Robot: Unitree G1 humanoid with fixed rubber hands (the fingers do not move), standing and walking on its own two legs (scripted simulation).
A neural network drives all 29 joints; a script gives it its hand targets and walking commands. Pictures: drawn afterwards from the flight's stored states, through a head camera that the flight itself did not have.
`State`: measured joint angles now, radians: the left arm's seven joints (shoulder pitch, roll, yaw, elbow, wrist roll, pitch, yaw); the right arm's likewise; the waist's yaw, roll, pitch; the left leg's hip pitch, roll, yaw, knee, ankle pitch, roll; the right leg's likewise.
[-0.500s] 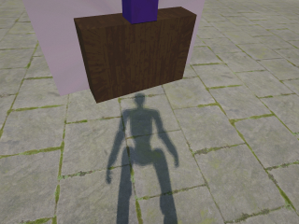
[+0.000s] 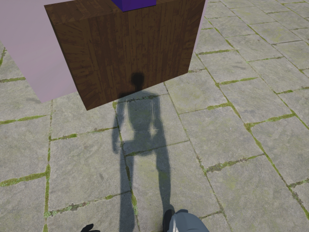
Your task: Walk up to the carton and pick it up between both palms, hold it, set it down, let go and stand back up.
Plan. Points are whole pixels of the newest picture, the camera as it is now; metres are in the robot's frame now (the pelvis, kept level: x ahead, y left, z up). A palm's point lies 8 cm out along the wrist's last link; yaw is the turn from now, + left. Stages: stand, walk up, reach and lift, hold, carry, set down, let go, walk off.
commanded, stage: walk up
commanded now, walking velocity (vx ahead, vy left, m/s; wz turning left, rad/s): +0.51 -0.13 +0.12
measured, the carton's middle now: out of the picture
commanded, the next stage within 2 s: none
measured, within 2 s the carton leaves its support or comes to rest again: neither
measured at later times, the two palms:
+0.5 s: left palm (85, 208) +0.22 +0.19 -0.12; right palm (200, 118) +0.51 -0.21 -0.10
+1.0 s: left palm (94, 82) +0.74 +0.23 -0.12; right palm (199, 116) +0.52 -0.20 -0.09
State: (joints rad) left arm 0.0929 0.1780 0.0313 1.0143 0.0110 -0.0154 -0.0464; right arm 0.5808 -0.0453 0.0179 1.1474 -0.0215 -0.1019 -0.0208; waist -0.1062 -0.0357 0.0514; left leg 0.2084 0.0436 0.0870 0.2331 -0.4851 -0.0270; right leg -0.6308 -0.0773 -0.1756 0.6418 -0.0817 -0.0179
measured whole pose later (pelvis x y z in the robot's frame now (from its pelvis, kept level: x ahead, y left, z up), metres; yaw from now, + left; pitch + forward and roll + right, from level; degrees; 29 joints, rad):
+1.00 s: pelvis +0.64 +0.01 +0.03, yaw +0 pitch +0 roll +0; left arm 0.14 0.19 0.06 1.02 0.02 -0.01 -0.04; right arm 0.52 -0.13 -0.03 1.15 -0.02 -0.09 0.00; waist -0.07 -0.06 0.00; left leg 0.08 0.03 0.16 0.28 -0.35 -0.01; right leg -0.61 -0.14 -0.10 0.81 -0.05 0.02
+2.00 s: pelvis +0.98 +0.09 +0.03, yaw +0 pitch -2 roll -1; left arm 0.18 0.21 0.04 1.09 0.01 0.06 0.04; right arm 0.23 -0.11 0.02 1.07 0.00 -0.04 -0.04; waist 0.02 -0.09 0.07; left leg -0.19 -0.02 0.18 0.41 -0.21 0.10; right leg -0.30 -0.05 -0.01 0.83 -0.41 0.01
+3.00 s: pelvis +0.87 +0.09 +0.02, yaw +1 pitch -1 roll -2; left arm 0.37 0.17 0.04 1.17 0.01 0.01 0.02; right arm 0.37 -0.14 -0.01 1.11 -0.04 -0.04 0.00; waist -0.01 -0.03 -0.01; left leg -0.25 0.05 0.09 0.53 -0.28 0.00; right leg -0.19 -0.03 -0.05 0.51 -0.31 0.00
